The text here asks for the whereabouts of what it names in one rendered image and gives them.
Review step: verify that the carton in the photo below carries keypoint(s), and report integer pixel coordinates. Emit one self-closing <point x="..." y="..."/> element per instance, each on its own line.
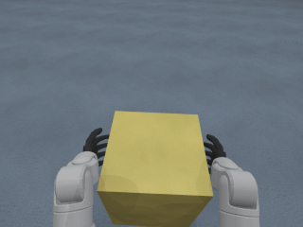
<point x="155" y="171"/>

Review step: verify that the robot left hand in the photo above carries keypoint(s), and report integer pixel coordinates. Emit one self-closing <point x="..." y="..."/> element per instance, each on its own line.
<point x="91" y="144"/>

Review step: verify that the robot right hand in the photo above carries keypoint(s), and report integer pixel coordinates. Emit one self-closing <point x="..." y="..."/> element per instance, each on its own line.
<point x="216" y="148"/>

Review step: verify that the right robot forearm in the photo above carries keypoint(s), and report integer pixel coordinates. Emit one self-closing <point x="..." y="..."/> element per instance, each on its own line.
<point x="238" y="194"/>

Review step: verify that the left robot forearm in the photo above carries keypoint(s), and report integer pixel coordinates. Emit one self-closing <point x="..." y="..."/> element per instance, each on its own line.
<point x="73" y="196"/>

